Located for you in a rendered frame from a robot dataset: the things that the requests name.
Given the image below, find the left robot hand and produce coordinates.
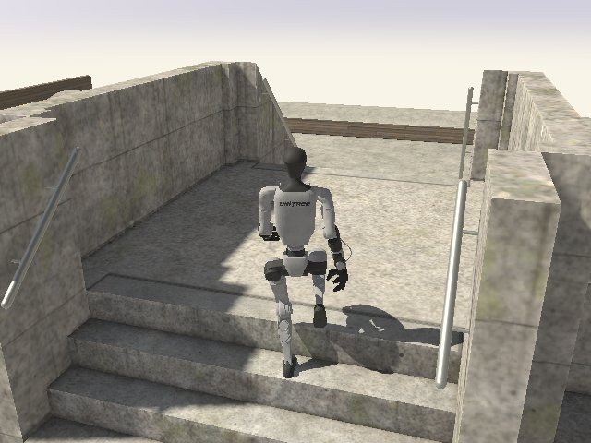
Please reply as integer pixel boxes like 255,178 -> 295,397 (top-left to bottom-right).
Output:
263,226 -> 280,241

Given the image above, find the robot right upper arm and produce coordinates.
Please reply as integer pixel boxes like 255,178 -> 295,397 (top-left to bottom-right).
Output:
314,186 -> 337,239

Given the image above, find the left robot thigh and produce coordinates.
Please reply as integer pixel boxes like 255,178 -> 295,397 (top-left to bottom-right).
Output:
264,257 -> 293,318

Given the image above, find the robot head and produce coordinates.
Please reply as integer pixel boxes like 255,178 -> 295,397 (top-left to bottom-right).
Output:
279,147 -> 311,192

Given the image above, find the right robot hand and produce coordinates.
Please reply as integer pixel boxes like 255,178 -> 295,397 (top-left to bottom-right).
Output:
326,267 -> 348,292

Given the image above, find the left robot forearm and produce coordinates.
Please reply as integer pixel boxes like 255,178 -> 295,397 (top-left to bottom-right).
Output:
258,223 -> 271,239

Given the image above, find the right robot forearm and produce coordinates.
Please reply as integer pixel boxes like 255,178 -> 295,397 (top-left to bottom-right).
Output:
328,225 -> 346,270

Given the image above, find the robot left upper arm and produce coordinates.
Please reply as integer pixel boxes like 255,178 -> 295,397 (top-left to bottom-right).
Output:
259,186 -> 276,235

